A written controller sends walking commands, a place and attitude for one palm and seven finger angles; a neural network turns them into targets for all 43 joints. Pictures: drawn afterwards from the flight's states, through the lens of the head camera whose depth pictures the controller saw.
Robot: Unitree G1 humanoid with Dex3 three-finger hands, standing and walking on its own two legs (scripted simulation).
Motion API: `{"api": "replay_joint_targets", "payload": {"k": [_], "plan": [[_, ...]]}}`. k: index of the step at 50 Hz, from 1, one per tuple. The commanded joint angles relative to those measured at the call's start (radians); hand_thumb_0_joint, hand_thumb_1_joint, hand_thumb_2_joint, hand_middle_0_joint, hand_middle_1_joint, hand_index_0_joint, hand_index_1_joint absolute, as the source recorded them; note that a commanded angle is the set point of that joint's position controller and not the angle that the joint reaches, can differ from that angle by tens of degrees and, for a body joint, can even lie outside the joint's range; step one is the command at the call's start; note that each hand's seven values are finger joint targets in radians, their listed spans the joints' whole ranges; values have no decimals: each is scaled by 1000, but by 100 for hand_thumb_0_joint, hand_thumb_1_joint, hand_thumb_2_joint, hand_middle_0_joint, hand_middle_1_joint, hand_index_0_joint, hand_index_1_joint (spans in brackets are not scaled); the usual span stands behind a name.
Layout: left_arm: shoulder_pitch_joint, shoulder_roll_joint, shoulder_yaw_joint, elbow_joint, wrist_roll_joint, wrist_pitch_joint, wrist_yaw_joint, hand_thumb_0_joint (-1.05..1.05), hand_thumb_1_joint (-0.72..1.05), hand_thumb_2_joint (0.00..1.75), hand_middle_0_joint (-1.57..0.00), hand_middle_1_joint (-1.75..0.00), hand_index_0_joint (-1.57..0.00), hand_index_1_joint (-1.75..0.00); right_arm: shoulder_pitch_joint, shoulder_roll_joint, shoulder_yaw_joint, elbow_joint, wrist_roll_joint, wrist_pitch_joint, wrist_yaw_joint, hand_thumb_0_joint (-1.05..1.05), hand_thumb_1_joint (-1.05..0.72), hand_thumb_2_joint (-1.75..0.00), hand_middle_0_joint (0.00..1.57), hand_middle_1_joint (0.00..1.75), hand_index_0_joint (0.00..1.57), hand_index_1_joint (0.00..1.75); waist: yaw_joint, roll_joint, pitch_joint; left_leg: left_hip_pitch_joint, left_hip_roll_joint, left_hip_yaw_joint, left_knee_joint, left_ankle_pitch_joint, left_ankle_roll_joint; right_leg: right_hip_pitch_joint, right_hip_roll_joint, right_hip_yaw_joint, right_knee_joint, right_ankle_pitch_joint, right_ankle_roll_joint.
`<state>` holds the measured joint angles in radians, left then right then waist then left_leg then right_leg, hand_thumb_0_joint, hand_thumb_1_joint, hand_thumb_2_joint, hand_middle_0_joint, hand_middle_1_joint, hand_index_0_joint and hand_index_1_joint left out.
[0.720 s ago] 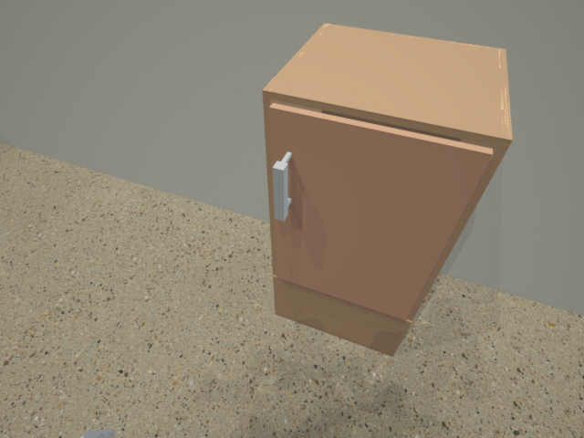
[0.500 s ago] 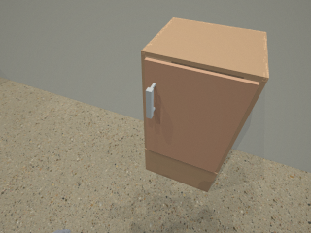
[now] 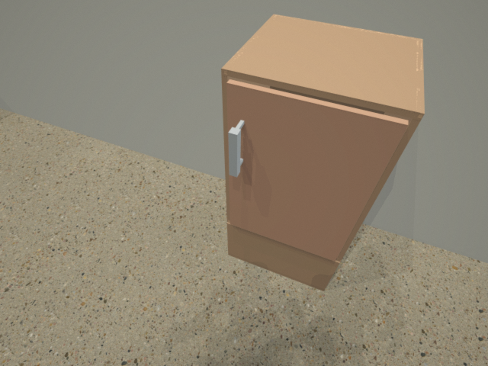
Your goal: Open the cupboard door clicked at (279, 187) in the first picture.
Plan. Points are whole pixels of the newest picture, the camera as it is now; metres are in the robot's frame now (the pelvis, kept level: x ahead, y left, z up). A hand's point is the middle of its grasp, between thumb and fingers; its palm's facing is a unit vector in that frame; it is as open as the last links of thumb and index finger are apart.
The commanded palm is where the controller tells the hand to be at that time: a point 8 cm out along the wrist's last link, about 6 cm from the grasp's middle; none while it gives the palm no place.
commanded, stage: stand and wait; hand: left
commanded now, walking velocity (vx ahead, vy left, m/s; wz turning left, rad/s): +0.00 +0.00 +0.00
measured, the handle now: (237, 148) +0.65 +0.06 -0.05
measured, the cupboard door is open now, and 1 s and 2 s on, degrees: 0 0 0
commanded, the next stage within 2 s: look at it before walking up in 0.10 s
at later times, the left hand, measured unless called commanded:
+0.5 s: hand out of the picture +0.08 +0.24 -0.15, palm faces -0.01 -0.94 -0.34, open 7.4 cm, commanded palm none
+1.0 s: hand out of the picture +0.09 +0.23 -0.16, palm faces -0.02 -0.95 -0.32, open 7.4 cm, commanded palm none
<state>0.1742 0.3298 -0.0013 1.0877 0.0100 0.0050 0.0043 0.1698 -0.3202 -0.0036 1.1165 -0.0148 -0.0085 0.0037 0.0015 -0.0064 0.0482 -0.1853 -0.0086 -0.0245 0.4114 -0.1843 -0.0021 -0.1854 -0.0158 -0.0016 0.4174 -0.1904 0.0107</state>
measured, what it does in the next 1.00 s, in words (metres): stands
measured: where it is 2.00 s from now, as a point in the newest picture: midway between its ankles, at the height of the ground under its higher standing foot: outside the picture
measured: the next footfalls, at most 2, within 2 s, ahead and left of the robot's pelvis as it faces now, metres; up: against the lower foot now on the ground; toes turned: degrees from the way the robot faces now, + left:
right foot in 1.44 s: +0.13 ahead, -0.09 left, +0.00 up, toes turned -20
left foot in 1.72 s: +0.16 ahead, +0.16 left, +0.00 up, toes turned -15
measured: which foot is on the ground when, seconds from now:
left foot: down 0.00-1.00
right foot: down 0.00-1.00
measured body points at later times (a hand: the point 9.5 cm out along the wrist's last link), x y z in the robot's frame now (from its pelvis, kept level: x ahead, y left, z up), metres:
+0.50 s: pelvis +0.01 +0.00 +0.00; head +0.02 -0.01 +0.45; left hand +0.08 +0.29 -0.13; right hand +0.09 -0.30 -0.13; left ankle +0.03 +0.12 -0.74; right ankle +0.02 -0.13 -0.74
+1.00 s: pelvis +0.02 +0.00 +0.00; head +0.03 -0.01 +0.45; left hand +0.09 +0.28 -0.13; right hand +0.09 -0.29 -0.14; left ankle +0.03 +0.12 -0.74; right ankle +0.02 -0.13 -0.74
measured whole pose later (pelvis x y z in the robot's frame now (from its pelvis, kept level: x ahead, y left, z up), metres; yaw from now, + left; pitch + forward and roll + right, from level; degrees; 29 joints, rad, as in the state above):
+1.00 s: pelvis +0.02 +0.00 +0.00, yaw -2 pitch -2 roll +0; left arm 0.17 0.31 0.01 1.06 0.01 0.02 0.01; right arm 0.14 -0.32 0.00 1.08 -0.02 0.00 -0.01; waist 0.02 0.01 0.03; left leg -0.17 0.02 0.00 0.43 -0.23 -0.01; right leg -0.17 0.01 0.03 0.41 -0.21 0.00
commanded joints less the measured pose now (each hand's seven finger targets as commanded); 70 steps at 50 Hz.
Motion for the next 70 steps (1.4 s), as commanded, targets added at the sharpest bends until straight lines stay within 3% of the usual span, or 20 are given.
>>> {"api": "replay_joint_targets", "payload": {"k": [1, 41, 44, 47, 50, 52, 55, 56, 57, 58, 59, 60, 61, 62, 64, 66, 68, 70], "plan": [[-48, 196, 36, -68, 3, -30, 12, 0, 90, 90, -20, -30, -20, -30, -58, -200, -36, -69, 6, -24, -11, 0, -90, -90, 20, 30, 20, 30, -2, 11, -45, -20, 109, -111, -111, -32, 30, 9, -101, 101, -96, -56, -31], [-83, 214, 39, -71, 2, -37, 11, 0, 90, 90, -20, -30, -20, -30, -93, -210, -29, -68, 7, -25, -13, 0, -90, -90, 20, 30, 20, 30, -1, 11, -77, 48, 115, -93, -110, 119, 21, 62, -111, 97, -115, 92, -34], [-58, 195, 40, -67, 5, -30, 10, 0, 90, 90, -20, -30, -20, -30, -62, -182, -27, -66, 3, -18, -13, 0, -90, -90, 20, 30, 20, 30, 1, -9, -88, 67, 107, -57, -69, 77, 14, 43, -116, 136, -116, 74, -45], [-24, 152, 43, -75, 6, -7, 10, 0, 90, 90, -20, -30, -20, -30, -8, -112, -19, -75, -3, -1, -13, 0, -90, -90, 20, 30, 20, 30, 1, -54, -36, -3, 83, 3, -16, -55, -7, 10, -142, 210, -135, -44, -63], [28, 155, 60, -96, 9, 10, 12, 0, 90, 90, -20, -30, -20, -30, 47, -80, -24, -97, -7, 8, -14, 0, -90, -90, 20, 30, 20, 30, 4, -107, -4, -58, 57, 55, 65, -150, -17, -25, -191, 309, -163, -142, -106], [45, 156, 73, -118, 10, 14, 13, 0, 90, 90, -20, -30, -20, -30, 72, -75, -32, -114, -6, 7, -15, 0, -90, -90, 20, 30, 20, 30, 6, -134, 14, -64, 55, 67, 91, -162, -14, -59, -208, 344, -157, -140, -130], [50, 127, 82, -148, 10, 16, 15, 0, 90, 90, -20, -30, -20, -30, 130, -61, -39, -128, -4, -3, -17, 0, -90, -90, 20, 30, 20, 30, -12, -81, -4, 16, 74, 69, 19, -134, -6, -111, -158, 282, -60, -81, -116], [41, 103, 79, -161, 11, 19, 12, 0, 90, 90, -20, -30, -20, -30, 154, -74, -44, -128, -5, -6, -19, 0, -90, -90, 20, 30, 20, 30, -23, -8, -2, 74, 110, 25, -18, -113, 14, -176, -104, 227, 13, -101, -92], [24, 62, 73, -178, 13, 23, 9, 0, 90, 90, -20, -30, -20, -30, 187, -102, -53, -123, -7, -9, -20, 0, -90, -90, 20, 30, 20, 30, -38, 128, 12, 138, 201, -85, -87, -104, 57, -276, -14, 122, 163, -157, -58], [13, 17, 63, -197, 15, 22, 9, 0, 90, 90, -20, -30, -20, -30, 232, -126, -61, -123, -9, -9, -24, 0, -90, -90, 20, 30, 20, 30, -51, 255, 16, 178, 311, -199, -182, -67, 119, -370, 46, -6, 339, -288, -20], [-12, 19, 62, -207, 19, 18, 13, 0, 90, 90, -20, -30, -20, -30, 248, -98, -58, -129, -7, -10, -29, 0, -90, -90, 20, 30, 20, 30, -53, 224, 24, 188, 356, -215, -183, 34, 180, -418, 16, 6, 494, -365, -17], [-17, 3, 61, -207, 16, 16, 11, 0, 90, 90, -20, -30, -20, -30, 242, -78, -51, -133, -9, -13, -32, 0, -90, -90, 20, 30, 20, 30, -45, 149, 32, 179, 357, -190, -159, 136, 218, -428, -15, 12, 578, -368, -21], [-2, -18, 61, -197, 16, 14, 8, 0, 90, 90, -20, -30, -20, -30, 220, -64, -49, -137, -12, -14, -32, 0, -90, -90, 20, 30, 20, 30, -25, 107, 31, 176, 337, -134, -140, 216, 224, -418, -35, -2, 595, -349, -21], [13, -36, 59, -189, 16, 15, 5, 0, 90, 90, -20, -30, -20, -30, 208, -55, -45, -138, -14, -16, -34, 0, -90, -90, 20, 30, 20, 30, -14, 87, 27, 158, 314, -78, -131, 263, 214, -385, -44, -23, 587, -327, -19], [36, -62, 54, -178, 16, 19, 1, 0, 90, 90, -20, -30, -20, -30, 196, -39, -44, -132, -15, -18, -34, 0, -90, -90, 20, 30, 20, 30, 1, 111, 19, 122, 282, 1, -124, 286, 198, -312, -44, -61, 517, -292, -19], [26, -85, 53, -181, 16, 21, 0, 0, 90, 90, -20, -30, -20, -30, 218, -20, -42, -112, -15, -19, -38, 0, -90, -90, 20, 30, 20, 30, -5, 118, 33, 83, 286, 31, -108, 323, 189, -237, -40, -83, 405, -249, -18], [51, -99, 55, -174, 17, 18, 1, 0, 90, 90, -20, -30, -20, -30, 229, -15, -43, -91, -11, -18, -42, 0, -90, -90, 20, 30, 20, 30, 5, 111, 30, 65, 282, 68, -51, 376, 168, -151, -22, -100, 284, -163, -21], [129, -82, 66, -151, 19, 9, 3, 0, 90, 90, -20, -30, -20, -30, 224, -8, -47, -82, 0, -16, -43, 0, -90, -90, 20, 30, 20, 30, 47, 55, -11, 47, 255, 115, 79, 429, 115, -9, -10, -105, 107, -21, -32]]}}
